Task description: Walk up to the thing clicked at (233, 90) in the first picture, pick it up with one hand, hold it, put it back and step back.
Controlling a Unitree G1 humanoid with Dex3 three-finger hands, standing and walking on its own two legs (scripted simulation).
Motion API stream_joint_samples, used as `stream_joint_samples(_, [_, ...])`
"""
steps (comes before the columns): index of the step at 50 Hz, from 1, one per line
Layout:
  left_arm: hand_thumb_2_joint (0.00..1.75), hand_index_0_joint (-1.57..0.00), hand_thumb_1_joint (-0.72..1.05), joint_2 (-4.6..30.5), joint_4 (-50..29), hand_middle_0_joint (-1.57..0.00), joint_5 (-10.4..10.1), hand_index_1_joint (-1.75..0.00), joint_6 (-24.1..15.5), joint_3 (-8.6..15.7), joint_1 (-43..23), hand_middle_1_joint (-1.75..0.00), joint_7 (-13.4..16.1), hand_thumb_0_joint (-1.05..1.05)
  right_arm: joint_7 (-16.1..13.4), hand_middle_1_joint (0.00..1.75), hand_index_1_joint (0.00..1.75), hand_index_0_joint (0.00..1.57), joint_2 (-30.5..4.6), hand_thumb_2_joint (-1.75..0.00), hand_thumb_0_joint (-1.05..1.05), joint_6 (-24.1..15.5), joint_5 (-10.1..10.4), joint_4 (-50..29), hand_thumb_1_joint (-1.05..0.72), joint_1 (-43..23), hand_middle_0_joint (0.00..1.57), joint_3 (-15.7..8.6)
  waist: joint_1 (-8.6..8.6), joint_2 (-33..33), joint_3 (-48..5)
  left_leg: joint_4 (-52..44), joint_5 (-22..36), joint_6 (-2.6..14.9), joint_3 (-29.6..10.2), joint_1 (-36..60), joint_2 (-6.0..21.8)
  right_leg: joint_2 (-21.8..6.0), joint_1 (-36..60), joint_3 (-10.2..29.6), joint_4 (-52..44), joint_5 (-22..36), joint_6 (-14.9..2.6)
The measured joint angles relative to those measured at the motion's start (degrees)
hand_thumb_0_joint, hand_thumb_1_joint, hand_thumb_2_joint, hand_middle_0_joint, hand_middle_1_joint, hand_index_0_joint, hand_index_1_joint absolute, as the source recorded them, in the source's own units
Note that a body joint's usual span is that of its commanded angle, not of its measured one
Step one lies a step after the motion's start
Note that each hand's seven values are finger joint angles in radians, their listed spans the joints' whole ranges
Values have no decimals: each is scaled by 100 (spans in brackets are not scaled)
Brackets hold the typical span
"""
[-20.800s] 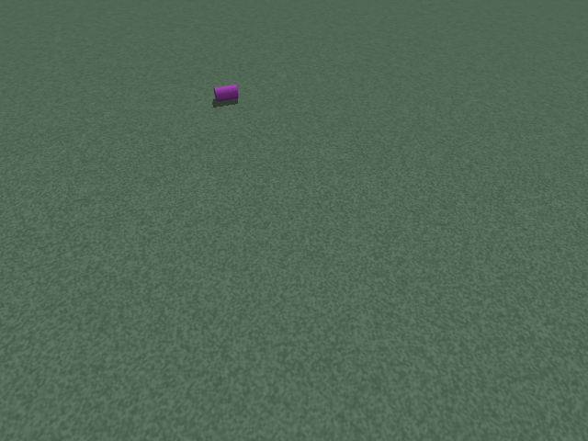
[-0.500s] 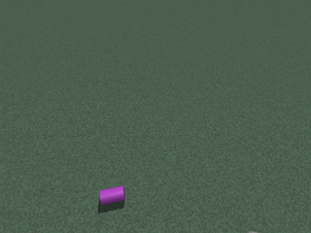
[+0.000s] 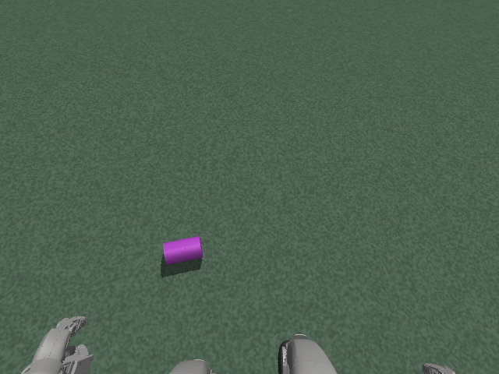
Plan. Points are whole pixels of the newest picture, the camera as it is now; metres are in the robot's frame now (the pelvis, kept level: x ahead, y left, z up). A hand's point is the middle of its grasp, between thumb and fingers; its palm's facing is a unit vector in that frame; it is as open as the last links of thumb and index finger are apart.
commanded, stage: walk up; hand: left
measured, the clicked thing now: (183, 250) +0.57 +0.23 -0.70
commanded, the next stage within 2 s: stand in 1.64 s
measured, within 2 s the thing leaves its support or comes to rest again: neither
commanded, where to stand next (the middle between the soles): +0.12 -0.05 m, yaw -4 degrees
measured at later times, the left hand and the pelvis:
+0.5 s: hand out of the picture +0.13 +0.23 -0.13, palm faces -0.14 -0.91 -0.39, open 7.3 cm; pelvis +0.02 -0.04 +0.01, yaw -6 degrees
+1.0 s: hand (93, 360) +0.16 +0.26 -0.15, palm faces -0.07 -0.91 -0.41, open 7.3 cm; pelvis +0.01 -0.01 +0.01, yaw -4 degrees
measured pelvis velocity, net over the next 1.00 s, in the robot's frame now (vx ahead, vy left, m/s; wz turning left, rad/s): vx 0.01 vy -0.01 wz -0.07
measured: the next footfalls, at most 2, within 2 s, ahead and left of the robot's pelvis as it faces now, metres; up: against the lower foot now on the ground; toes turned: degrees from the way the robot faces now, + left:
right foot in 0.46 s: +0.10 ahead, -0.19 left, +0.00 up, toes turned -6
left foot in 0.82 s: +0.08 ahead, +0.08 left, +0.00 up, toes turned -6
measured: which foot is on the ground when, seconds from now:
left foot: down 0.00-0.46, up 0.48-0.80, down 0.82-1.00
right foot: down 0.00-0.02, up 0.04-0.44, down 0.46-0.84, up 0.86-1.00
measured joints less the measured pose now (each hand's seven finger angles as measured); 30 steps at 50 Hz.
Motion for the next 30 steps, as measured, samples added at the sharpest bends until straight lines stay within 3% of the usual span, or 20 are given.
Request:
stream_joint_samples(1, [89,-21,90,22,-32,-20,2,-30,52,12,-7,-30,-24,0,-25,30,30,21,41,-90,0,-92,-62,56,-90,105,20,-23,10,-88,-23,-192,261,-45,39,70,-37,10,-166,153,347,-434,-74])
stream_joint_samples(3, [89,-21,91,35,-46,-20,4,-30,143,68,67,-30,-52,0,-85,30,30,21,179,-90,0,-192,-168,167,-90,319,20,24,48,-253,-37,-104,328,-32,144,74,-102,354,-351,728,1038,-1325,-159])
stream_joint_samples(5, [89,-21,91,64,12,-20,-8,-30,192,97,217,-30,-97,0,-143,30,30,21,316,-89,0,-260,-183,290,-90,526,20,97,-14,-319,-119,-284,456,-19,104,142,-73,736,-421,1086,1659,-1482,-164])
stream_joint_samples(7, [89,-21,91,120,45,-20,-25,-30,200,143,427,-30,-170,0,-214,30,30,21,420,-89,0,-333,-178,365,-90,707,21,124,14,-399,-195,-599,626,-31,140,279,-8,930,-450,1192,2141,-1255,-145])
stream_joint_samples(13, [89,-21,91,289,233,-20,-14,-30,194,266,1167,-30,-451,0,-246,30,30,21,386,-89,0,-638,-149,217,-89,1217,21,20,28,-453,-438,-1357,893,-62,286,779,264,760,-3,986,2014,-798,-26])
stream_joint_samples(20, [89,-21,91,288,314,-20,-125,-30,-114,179,1486,-30,-526,1,-40,30,30,21,-3,-89,0,-606,-166,-138,-89,1464,21,-11,-79,-188,-597,-1712,866,-159,416,1138,591,393,626,343,228,-972,-53])
stream_joint_samples(22, [89,-21,91,235,236,-20,-131,-30,-262,162,1468,-30,-482,1,-22,30,30,21,-128,-89,0,-511,-142,-215,-89,1456,21,3,-92,-53,-585,-1404,662,-234,412,1064,666,389,966,102,-552,-701,-111])
stream_joint_samples(24, [89,-21,91,141,152,-20,-108,-30,-418,182,1387,-30,-379,0,-66,30,30,21,-216,-90,0,-399,-61,-254,-90,1382,21,27,-94,170,-492,-572,368,-114,233,766,782,520,1128,-26,-798,-35,-39])
stream_joint_samples(27, [89,-21,91,-67,-7,-20,-120,-30,-479,85,1273,-30,-302,0,-153,30,30,21,-189,-90,1,-250,18,-206,-90,1182,20,78,-9,348,-457,975,-181,-9,-250,86,392,524,1123,-49,-542,-287,-63])
stream_joint_samples(30, [89,-21,91,-247,-134,-20,-163,-30,-510,-48,1225,-30,-244,0,-150,30,30,21,-147,-90,1,-250,69,-218,-90,1047,20,118,43,516,-490,1429,-9,-36,-361,-410,189,483,1282,-88,-708,-295,-71])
